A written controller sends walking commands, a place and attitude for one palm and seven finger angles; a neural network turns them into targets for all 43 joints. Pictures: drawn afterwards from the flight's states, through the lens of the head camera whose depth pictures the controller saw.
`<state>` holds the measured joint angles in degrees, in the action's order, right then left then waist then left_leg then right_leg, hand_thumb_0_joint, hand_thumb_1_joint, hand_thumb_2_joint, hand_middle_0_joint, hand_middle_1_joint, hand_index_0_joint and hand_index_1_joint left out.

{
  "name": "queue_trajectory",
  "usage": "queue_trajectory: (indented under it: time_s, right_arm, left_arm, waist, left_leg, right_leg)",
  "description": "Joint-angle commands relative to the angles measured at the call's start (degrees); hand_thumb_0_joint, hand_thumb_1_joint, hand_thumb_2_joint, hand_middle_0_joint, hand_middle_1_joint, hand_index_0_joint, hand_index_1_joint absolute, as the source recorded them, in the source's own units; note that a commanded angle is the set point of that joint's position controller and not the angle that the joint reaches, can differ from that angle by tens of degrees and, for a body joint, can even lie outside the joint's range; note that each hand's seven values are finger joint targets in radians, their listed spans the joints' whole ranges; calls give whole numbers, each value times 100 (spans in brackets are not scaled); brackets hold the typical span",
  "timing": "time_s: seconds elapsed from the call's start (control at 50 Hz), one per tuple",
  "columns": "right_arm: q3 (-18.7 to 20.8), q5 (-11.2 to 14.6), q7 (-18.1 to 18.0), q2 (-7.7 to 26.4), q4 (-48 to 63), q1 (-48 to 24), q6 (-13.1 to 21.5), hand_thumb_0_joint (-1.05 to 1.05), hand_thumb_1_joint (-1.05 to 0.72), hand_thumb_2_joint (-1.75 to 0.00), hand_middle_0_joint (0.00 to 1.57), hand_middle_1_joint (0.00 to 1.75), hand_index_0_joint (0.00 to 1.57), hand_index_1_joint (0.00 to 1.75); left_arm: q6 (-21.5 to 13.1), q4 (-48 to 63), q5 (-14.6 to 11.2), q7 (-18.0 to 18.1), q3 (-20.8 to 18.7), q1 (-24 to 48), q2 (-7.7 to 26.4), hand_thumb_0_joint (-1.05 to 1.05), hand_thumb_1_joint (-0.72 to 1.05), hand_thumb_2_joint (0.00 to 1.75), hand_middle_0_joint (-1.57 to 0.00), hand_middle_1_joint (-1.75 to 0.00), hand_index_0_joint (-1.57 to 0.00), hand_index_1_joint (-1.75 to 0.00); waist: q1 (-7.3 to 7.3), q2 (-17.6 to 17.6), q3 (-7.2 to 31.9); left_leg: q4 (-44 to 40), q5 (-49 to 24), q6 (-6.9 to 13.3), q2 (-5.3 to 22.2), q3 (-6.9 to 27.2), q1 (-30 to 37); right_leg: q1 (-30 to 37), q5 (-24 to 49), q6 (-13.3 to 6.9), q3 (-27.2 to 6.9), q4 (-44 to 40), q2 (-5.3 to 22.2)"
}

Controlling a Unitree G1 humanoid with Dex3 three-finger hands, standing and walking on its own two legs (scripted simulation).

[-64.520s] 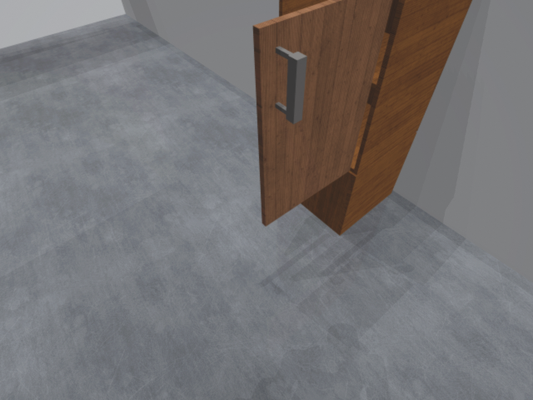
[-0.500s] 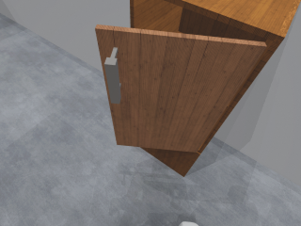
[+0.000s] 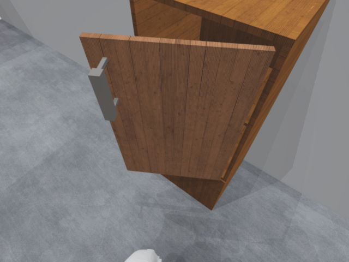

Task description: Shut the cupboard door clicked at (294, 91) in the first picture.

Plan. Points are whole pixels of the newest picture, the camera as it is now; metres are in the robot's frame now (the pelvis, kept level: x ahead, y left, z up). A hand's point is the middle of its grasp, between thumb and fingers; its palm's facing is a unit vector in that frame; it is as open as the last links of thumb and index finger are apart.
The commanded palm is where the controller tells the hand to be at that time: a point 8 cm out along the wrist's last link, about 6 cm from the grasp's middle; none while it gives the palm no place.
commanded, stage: come to a stop and stand still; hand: left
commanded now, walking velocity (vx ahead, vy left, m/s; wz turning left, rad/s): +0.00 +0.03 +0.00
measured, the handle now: (107, 90) +0.45 +0.21 +0.13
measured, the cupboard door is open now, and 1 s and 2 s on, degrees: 31 31 31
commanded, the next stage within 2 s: look again from close up in 1.20 s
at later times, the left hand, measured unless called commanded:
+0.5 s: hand out of the picture +0.02 +0.32 -0.17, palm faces +0.00 -0.96 -0.28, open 7.4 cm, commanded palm none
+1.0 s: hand out of the picture -0.05 +0.31 -0.18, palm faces +0.00 -0.99 -0.17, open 7.4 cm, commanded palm none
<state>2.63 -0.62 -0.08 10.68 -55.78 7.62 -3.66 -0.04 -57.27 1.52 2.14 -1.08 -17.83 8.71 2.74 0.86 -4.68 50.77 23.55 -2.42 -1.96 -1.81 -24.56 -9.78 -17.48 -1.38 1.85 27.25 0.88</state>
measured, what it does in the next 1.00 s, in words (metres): steps to the left: left foot, then right foot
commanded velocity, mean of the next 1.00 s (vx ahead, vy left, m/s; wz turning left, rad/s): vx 0.00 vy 0.00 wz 0.00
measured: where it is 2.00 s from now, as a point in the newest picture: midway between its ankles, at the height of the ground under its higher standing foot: outside the picture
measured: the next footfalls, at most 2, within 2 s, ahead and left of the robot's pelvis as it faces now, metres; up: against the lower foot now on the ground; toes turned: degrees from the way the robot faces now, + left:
left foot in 0.12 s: +0.05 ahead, +0.13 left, +0.00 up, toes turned +1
right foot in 0.72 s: +0.01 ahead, -0.03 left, +0.00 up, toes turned +1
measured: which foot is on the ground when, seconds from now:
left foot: up 0.00-0.10, down 0.12-1.00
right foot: down 0.00-0.64, up 0.66-0.70, down 0.72-1.00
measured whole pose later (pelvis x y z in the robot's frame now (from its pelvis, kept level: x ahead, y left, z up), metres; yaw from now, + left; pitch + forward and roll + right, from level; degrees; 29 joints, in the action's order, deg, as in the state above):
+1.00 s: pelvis -0.02 +0.15 +0.00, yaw -2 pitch -1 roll +0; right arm 0.0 -0.4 -1.6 9.1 -62.0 16.3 0.0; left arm 1.0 -63.1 0.8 2.3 1.0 -20.6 7.1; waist 0.3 -0.3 -1.4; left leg 15.9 7.2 7.6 -10.1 -7.2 -9.7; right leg -11.7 -15.6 -1.2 -4.4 27.4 3.2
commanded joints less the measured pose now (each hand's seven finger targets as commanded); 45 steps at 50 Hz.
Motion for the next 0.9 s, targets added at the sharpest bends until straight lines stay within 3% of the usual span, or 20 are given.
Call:
queue_trajectory:
  time_s: [0.0, 0.06, 0.08, 0.1, 0.12, 0.14, 0.16, 0.18, 0.2, 0.22, 0.26, 0.34, 0.38, 0.44, 0.56, 0.64, 0.72, 0.76, 0.82, 0.88]
  right_arm:
    - [56, 55, -25, 303, 475, -61, 173, 0, -90, -90, 20, 30, 20, 30]
    - [32, 66, -50, 186, 262, 462, 292, 0, -90, -90, 20, 30, 20, 30]
    - [37, -21, -91, 658, 675, 342, 444, 0, -90, -90, 20, 30, 20, 30]
    - [79, 3, -69, 501, 753, 600, 423, 0, -90, -90, 20, 30, 20, 30]
    - [75, -14, -81, 645, 812, 455, 392, 0, -90, -90, 20, 30, 20, 30]
    - [48, -18, -74, 655, 838, 494, 394, 0, -90, -90, 20, 30, 20, 30]
    - [44, -29, -82, 709, 817, 479, 401, 0, -90, -90, 20, 30, 20, 30]
    - [45, -6, -82, 696, 817, 605, 413, 0, -90, -90, 20, 30, 20, 30]
    - [21, -1, -98, 798, 814, 578, 423, 0, -90, -90, 20, 30, 20, 30]
    - [13, -6, -117, 855, 834, 557, 423, 0, -90, -90, 20, 30, 20, 30]
    - [-18, -41, -134, 777, 873, 456, 434, 0, -90, -90, 20, 30, 20, 30]
    - [-49, -39, -103, 774, 893, 276, 383, 0, -90, -90, 20, 30, 20, 30]
    - [-74, -23, -95, 666, 843, 321, 389, 0, -90, -90, 20, 30, 20, 30]
    - [-1, -56, -90, 760, 686, 715, 407, 0, -90, -90, 20, 30, 20, 30]
    - [-70, -21, -129, 725, 381, 838, 471, 0, -90, -90, 20, 30, 20, 30]
    - [-64, -3, -176, 762, 179, 931, 455, 0, -90, -90, 20, 30, 20, 30]
    - [-122, 12, -171, 644, -21, 946, 452, 0, -90, -90, 20, 30, 20, 30]
    - [-137, 16, -183, 604, -120, 1042, 471, 0, -90, -90, 20, 30, 20, 30]
    - [-115, 30, -219, 673, -258, 1109, 466, 0, -90, -90, 20, 30, 20, 30]
    - [-142, 44, -207, 566, -344, 1072, 463, 0, -90, -90, 20, 30, 20, 30]
  left_arm:
    - [-34, 261, 58, 103, -299, -347, 1207, 0, 90, 90, -20, -30, -20, -30]
    - [5, 275, 31, 58, -260, -123, 1106, 0, 90, 90, -20, -30, -20, -30]
    - [-266, 207, -40, 291, -193, -563, 1000, 0, 90, 90, -20, -30, -20, -30]
    - [-271, 469, -23, 220, -234, -365, 1399, 0, 90, 90, -20, -30, -20, -30]
    - [-229, 456, -48, 178, -264, -473, 1198, 0, 90, 90, -20, -30, -20, -30]
    - [-214, 404, 3, 197, -256, -535, 1084, 0, 90, 90, -20, -30, -20, -30]
    - [-168, 424, 3, 178, -162, -505, 988, 0, 90, 90, -20, -30, -20, -30]
    - [-89, 383, 26, 174, -135, -334, 973, 0, 90, 90, -20, -30, -20, -30]
    - [-3, 383, 13, 165, -80, -340, 800, 0, 90, 90, -20, -30, -20, -30]
    - [66, 395, 5, 151, -39, -377, 727, 0, 90, 90, -20, -30, -20, -30]
    - [107, 401, 9, 108, 3, -368, 670, 0, 90, 90, -20, -30, -20, -30]
    - [144, 311, 20, 34, -41, -485, 725, 0, 90, 90, -20, -30, -20, -30]
    - [92, 325, 29, 27, -36, -495, 802, 0, 90, 90, -20, -30, -20, -30]
    - [76, 419, 3, 30, -24, -186, 806, 0, 90, 90, -20, -30, -20, -30]
    - [112, 277, -2, 48, -9, -412, 780, 0, 90, 90, -20, -30, -20, -30]
    - [162, 77, -21, 58, 0, -523, 712, 0, 90, 90, -20, -30, -20, -30]
    - [106, -94, -32, 52, 49, -483, 593, 0, 90, 90, -20, -30, -20, -30]
    - [72, -156, -44, 58, 61, -461, 579, 0, 90, 90, -20, -30, -20, -30]
    - [110, -328, -55, 77, 54, -716, 572, 0, 90, 90, -20, -30, -20, -30]
    - [63, -442, -38, 76, 79, -770, 516, 0, 90, 90, -20, -30, -20, -30]
  waist:
    - [1, 786, 365]
    - [-261, 742, 501]
    - [-325, -787, 1252]
    - [-447, -511, 1532]
    - [-259, -695, 1511]
    - [-262, -329, 1226]
    - [-235, -767, 1033]
    - [-332, -998, 808]
    - [-250, -1120, 494]
    - [-226, -930, 247]
    - [-112, -666, -50]
    - [-27, -493, 15]
    - [-19, -104, 43]
    - [-224, 484, -47]
    - [-136, -366, 288]
    - [-144, -351, 255]
    - [-160, -29, 46]
    - [-214, 96, 49]
    - [-191, -333, 41]
    - [-187, -89, 10]
  left_leg:
    - [-760, -59, 51, 163, 155, 6]
    - [-2526, -1360, 144, -8, -125, 1614]
    - [-1751, -2277, 205, 420, -3, 1914]
    - [-1878, -2028, 393, 469, 36, 1602]
    - [-1857, -2346, 508, 634, 99, 1728]
    - [-1859, -2711, 506, 812, 186, 1474]
    - [-1735, -3403, 578, 837, 351, 1623]
    - [-2032, -4174, 736, 1015, 832, 1518]
    - [-2452, -4522, 902, 1257, 1139, 1377]
    - [-2776, -4083, 1005, 1367, 1237, 1128]
    - [-3073, -3001, 1127, 1302, 1313, 740]
    - [-3561, 96, 972, 1133, 1445, 63]
    - [-3624, 670, 834, 962, 1449, -67]
    - [-3951, 773, 400, 940, 1593, 499]
    - [-4178, 229, 360, 1010, 1558, 1180]
    - [-4350, -244, -175, 1085, 1504, 1439]
    - [-4156, -236, 312, 1028, 1287, 1210]
    - [-4217, -395, 218, 1007, 1368, 1331]
    - [-4528, -293, -366, 1023, 1451, 1571]
    - [-4290, -446, 68, 978, 1221, 1595]
  right_leg:
    - [436, 3750, -986, -1432, -411, 1776]
    - [-328, 2951, -464, -959, 126, 1142]
    - [158, 5184, -245, -1284, 487, 1028]
    - [423, 4389, -243, -856, 921, 948]
    - [63, 3376, -212, -769, 849, 848]
    - [14, 3065, -196, -698, 717, 764]
    - [-342, 2564, -129, -514, 795, 617]
    - [-441, 1112, 9, -118, 999, 328]
    - [-636, -599, 134, 11, 1151, 71]
    - [-743, -1276, 163, -8, 1425, 26]
    - [-771, -1263, 117, -61, 1489, 120]
    - [-321, -483, 26, -204, 879, 156]
    - [-124, -351, -101, -408, 195, 241]
    - [-684, -649, -173, -524, 137, 155]
    - [-756, -368, -69, -476, 460, 85]
    - [-846, -395, -12, -457, 603, 62]
    - [-585, -53, -85, -640, -67, 200]
    - [-579, 49, -142, -702, -141, 198]
    - [-759, -219, -86, -510, 107, 115]
    - [-669, 19, -69, -634, -152, 207]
